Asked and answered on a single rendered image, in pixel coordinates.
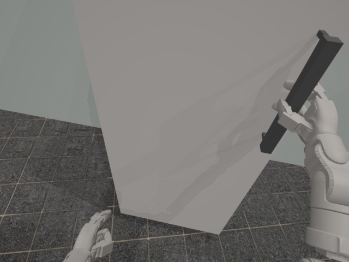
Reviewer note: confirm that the robot right hand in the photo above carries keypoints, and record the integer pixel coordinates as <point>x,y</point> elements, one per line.
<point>320,118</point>

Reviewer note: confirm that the right robot forearm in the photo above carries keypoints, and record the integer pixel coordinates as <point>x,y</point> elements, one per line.
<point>327,163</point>

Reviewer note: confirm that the handle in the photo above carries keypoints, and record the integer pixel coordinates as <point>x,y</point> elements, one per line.
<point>320,59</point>

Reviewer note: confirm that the left robot forearm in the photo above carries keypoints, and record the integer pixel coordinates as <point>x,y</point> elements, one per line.
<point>78,255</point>

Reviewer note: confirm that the robot left hand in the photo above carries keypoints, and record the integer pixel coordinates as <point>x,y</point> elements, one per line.
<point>91,239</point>

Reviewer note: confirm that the fridge door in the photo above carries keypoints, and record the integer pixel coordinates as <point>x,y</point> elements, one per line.
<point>184,90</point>

